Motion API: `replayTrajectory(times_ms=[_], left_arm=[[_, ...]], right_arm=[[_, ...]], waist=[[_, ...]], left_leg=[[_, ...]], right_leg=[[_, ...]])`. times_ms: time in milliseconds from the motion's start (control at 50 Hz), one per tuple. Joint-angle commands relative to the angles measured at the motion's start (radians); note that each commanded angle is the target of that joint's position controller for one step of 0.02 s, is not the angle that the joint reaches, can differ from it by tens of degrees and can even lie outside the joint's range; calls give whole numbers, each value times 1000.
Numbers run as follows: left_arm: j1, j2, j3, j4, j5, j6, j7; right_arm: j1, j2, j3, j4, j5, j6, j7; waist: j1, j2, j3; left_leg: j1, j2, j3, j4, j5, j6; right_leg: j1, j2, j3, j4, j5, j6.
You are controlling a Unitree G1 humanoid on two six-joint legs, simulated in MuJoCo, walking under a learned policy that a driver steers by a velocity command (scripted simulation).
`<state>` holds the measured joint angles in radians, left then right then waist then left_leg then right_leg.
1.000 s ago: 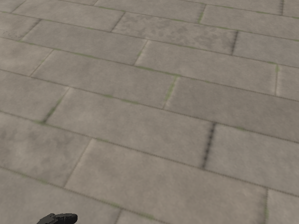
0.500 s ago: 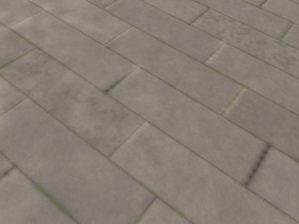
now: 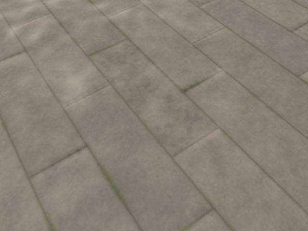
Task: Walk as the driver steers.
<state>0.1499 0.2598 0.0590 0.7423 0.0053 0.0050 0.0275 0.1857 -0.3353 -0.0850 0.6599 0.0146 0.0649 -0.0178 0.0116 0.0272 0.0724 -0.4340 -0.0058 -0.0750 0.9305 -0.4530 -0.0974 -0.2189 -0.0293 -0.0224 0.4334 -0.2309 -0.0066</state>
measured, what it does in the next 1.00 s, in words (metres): walks ahead, turning right: left foot, then right foot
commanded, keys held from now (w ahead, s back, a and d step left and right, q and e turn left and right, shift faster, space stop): no key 0.36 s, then e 0.22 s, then w+e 0.42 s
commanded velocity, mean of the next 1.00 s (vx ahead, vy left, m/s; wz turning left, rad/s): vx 0.11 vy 0.00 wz -0.18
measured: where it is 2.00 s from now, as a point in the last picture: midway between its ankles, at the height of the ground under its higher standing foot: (234, 193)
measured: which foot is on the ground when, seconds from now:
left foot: up 0.00-0.10, down 0.12-0.78, up 0.80-1.00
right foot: down 0.00-0.52, up 0.54-0.76, down 0.78-1.00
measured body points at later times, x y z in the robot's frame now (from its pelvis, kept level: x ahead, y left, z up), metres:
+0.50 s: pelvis +0.01 +0.05 -0.01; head +0.02 +0.05 +0.44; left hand +0.11 +0.33 -0.13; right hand +0.17 -0.20 -0.11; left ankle -0.01 +0.14 -0.74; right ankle +0.01 -0.11 -0.74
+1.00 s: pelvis +0.09 -0.05 +0.01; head +0.10 -0.09 +0.45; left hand +0.19 +0.21 -0.10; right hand +0.20 -0.36 -0.10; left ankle +0.21 +0.10 -0.67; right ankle +0.00 -0.10 -0.74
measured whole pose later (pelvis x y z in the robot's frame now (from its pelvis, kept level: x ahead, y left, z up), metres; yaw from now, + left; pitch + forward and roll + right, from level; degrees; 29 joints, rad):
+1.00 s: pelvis +0.09 -0.05 +0.01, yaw -16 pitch +1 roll +3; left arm 0.40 0.25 0.03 0.80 -0.01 -0.06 0.00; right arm 0.12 -0.32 -0.08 0.70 0.00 -0.09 0.01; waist 0.04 0.04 0.02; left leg -0.59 0.04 -0.03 0.93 -0.16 -0.02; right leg -0.07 0.04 0.05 0.32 -0.27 -0.08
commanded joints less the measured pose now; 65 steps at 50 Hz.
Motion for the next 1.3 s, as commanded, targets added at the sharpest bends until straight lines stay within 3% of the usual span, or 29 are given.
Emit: replayTrajectory(times_ms=[20, 60, 100, 120, 140, 160, 180, 280, 320, 420, 520, 560, 600, 660, 740, 760, 780, 800, 820, 840, 880, 920, 980, 1060, 1180, 1220, 1260, 1280, 1300], left_arm=[[-27, 209, 50, -57, -10, -4, -8], [-31, 207, 44, -46, -24, -2, -13], [16, 166, 25, -15, -32, -8, -16], [50, 112, 4, -16, 7, -19, -24], [58, 66, -11, -32, 24, -27, -24], [-11, 123, -1, -34, 16, -21, -14], [-31, 131, 3, -36, 7, -19, -13], [19, 132, -6, 10, 13, -15, -15], [23, 175, 4, 37, 4, -15, -17], [12, 151, -3, 70, -4, -24, -14], [-7, 167, 7, 45, -20, -11, -6], [4, 155, 10, 35, -19, 1, -10], [-8, 151, 17, 17, -29, 14, -21], [-49, 136, 12, -9, -37, 18, -41], [88, 129, 17, 39, -38, 0, -63], [174, 138, 27, 78, -35, -3, -62], [276, 185, 50, 108, -41, -7, -55], [337, 334, 81, 86, -33, -22, -41], [311, 315, 63, 41, -10, -55, -58], [250, 255, 48, 27, -11, -76, -61], [179, 192, 27, 7, -25, -85, -51], [182, 180, 20, -7, -16, -80, -37], [244, 186, 25, -5, -21, -77, -16], [289, 185, 28, 4, -23, -65, 4], [330, 195, 42, 22, -37, -48, 18], [300, 206, 50, 11, -32, -41, 20], [250, 196, 45, -19, -21, -35, 10], [249, 130, 21, -48, 2, -39, 4], [448, 5, -13, -54, -23, -49, -4]], right_arm=[[-40, -51, -1, -92, -3, -19, 5], [2, -53, -3, -72, -2, -18, 9], [45, -68, -5, -53, -10, -20, 10], [63, -129, -13, -64, -17, -19, 0], [-8, -144, -4, -78, -39, -21, 0], [-35, -74, 11, -86, -45, -37, 9], [-52, -46, 22, -71, -48, -50, 13], [-51, -38, 29, -33, -33, -70, 10], [-34, -29, 33, -29, -37, -66, 13], [-37, -47, 25, -10, -37, -64, 4], [-2, -104, -10, 1, -25, -40, -23], [-12, -102, -15, -5, -27, -37, -29], [-8, -106, -19, -10, -29, -48, -31], [-23, -135, -31, 1, -1, -79, -22], [-85, -139, -33, 2, 15, -87, 2], [-75, -116, -27, 8, 14, -88, 6], [-63, -62, -11, 8, 0, -95, 11], [-105, 15, 14, -57, -32, -106, 15], [-162, -29, 8, -92, 3, -134, 16], [-165, -80, -5, -90, 35, -153, 23], [-123, -106, -15, -46, -1, -173, 22], [-117, -103, -21, -34, -23, -176, 27], [-156, -51, -11, -44, -19, -170, 33], [-281, -3, 8, -81, -9, -174, 47], [-367, -25, 6, -117, 0, -197, 71], [-292, -57, -8, -101, 1, -202, 66], [-48, -125, -41, -52, -2, -202, 44], [135, -176, -47, -37, -24, -196, 32], [183, -214, -53, 9, -30, -191, 44]], waist=[[22, -217, -146], [-2, -207, -142], [-25, -156, -138], [2, 14, -197], [45, 204, -177], [-7, 149, -156], [1, 144, -132], [14, 101, -123], [-13, 8, -74], [-13, -21, -80], [-21, 54, -87], [-20, 122, -88], [-36, 114, -86], [-41, 77, -32], [36, 71, -65], [64, 45, -86], [98, -67, -103], [92, -358, -97], [107, -246, -122], [72, -167, -32], [28, -93, 18], [17, -118, -2], [26, -100, -26], [61, -132, 2], [69, -145, 21], [25, -176, -16], [-104, -186, -201], [-162, -92, -386], [-44, 304, -550]], left_leg=[[63, 3, 66, -178, 10, 9], [155, -9, 90, -362, 124, 35], [351, 0, 66, -613, 366, 90], [496, 162, -132, -601, 626, 133], [389, 306, -259, -572, 693, 272], [317, 286, -253, -590, 564, 327], [310, 242, -218, -593, 496, 304], [271, 138, -123, -565, 404, 200], [234, 91, -93, -580, 275, 170], [304, 72, -45, -535, 398, 162], [342, 186, -89, -555, 475, 247], [319, 277, -142, -578, 515, 312], [326, 369, -189, -623, 481, 376], [310, 355, -169, -721, 31, 336], [184, 255, 39, -640, 13, 257], [119, 221, 97, -538, 3, 231], [10, 162, 187, -291, 31, 176], [-304, 25, 234, 145, -156, 74], [-439, -21, 24, 271, -180, 86], [-498, 36, -9, 287, -86, 108], [-452, 92, -2, 190, 110, 122], [-357, 88, 13, 85, 233, 102], [-334, 49, 42, -50, 358, 68], [-248, 4, 62, -290, 501, 43], [-176, -14, 34, -449, 517, 79], [-60, -29, 47, -457, 439, 108], [313, -15, 59, -470, 448, 174], [643, 168, -130, -412, 359, 242], [963, 427, -661, -518, 174, 415]], right_leg=[[128, -229, 163, -76, 465, -230], [108, -222, 158, -41, 432, -211], [7, -181, 124, 11, 307, -118], [-94, -109, 52, 142, 90, -24], [-150, -33, -2, 153, -220, 45], [-110, -43, 31, 196, -265, 72], [-112, -40, 35, 183, -215, 73], [36, -51, 53, -1, 133, 72], [22, -48, 42, 10, 111, 51], [-7, -46, 63, -6, 173, 49], [-137, -11, 42, 165, 77, 50], [-184, -8, 29, 315, -164, 47], [-284, -43, 47, 519, -371, 36], [-323, -89, 46, 464, -285, 5], [-2, 1, -93, 174, -102, -35], [127, 51, -128, 118, -72, -42], [273, 29, -32, 49, -103, -81], [380, -264, 527, -121, -194, -233], [350, -366, 829, -270, -378, -372], [322, -365, 765, -289, -403, -354], [271, -269, 551, -254, -217, -266], [241, -197, 411, -258, 13, -224], [251, -153, 309, -246, 270, -210], [168, -106, 259, -244, 276, -176], [218, -160, 350, -172, 313, -165], [232, -162, 356, -97, 501, -144], [160, -81, 313, 190, 725, -94], [-19, -18, 291, 465, 463, -72], [-375, 136, 241, 806, -365, -13]])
